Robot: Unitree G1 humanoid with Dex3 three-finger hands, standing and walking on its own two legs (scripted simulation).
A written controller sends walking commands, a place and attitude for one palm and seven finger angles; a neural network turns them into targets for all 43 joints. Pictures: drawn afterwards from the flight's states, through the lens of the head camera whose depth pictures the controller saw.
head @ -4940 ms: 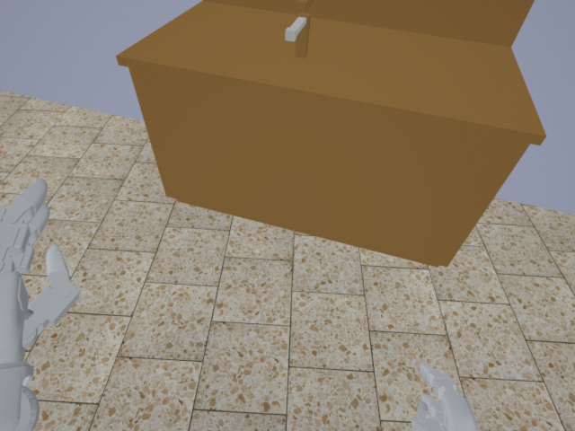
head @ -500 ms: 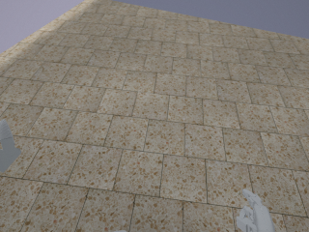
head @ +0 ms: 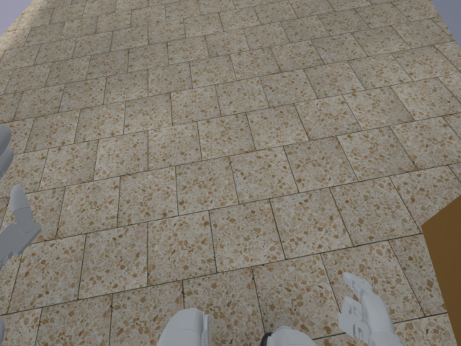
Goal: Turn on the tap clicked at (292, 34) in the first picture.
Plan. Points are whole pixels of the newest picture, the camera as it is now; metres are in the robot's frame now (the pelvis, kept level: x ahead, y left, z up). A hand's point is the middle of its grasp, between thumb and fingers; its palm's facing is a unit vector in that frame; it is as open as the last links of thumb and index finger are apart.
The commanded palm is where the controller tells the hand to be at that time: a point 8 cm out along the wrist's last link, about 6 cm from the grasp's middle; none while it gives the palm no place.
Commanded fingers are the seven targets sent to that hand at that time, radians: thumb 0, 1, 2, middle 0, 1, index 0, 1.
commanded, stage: turn to face it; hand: left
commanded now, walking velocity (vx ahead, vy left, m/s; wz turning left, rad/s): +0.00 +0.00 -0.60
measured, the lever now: out of the picture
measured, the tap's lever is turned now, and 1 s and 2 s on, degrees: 0 0 0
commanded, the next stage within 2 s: none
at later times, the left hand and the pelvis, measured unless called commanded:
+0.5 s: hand (66, 264) +0.19 +0.17 +0.19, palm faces +0.23 -0.89 -0.39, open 7.4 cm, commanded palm +0.15 +0.22 +0.19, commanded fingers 0.00 0.90 0.90 -0.20 -0.30 -0.20 -0.30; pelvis -0.08 -0.01 +0.01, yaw -15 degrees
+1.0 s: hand (243, 337) +0.13 -0.01 +0.18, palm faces -0.21 -0.83 -0.52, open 7.4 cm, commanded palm +0.10 +0.09 +0.19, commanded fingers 0.00 0.90 0.90 -0.20 -0.30 -0.20 -0.30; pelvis -0.19 -0.06 +0.00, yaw -33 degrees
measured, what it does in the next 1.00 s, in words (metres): walks backwards, turning right: left foot, then right foot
